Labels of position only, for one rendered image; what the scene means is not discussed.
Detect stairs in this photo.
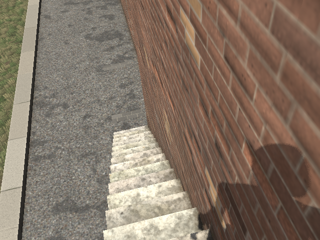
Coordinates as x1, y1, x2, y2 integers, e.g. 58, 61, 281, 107
103, 125, 214, 240

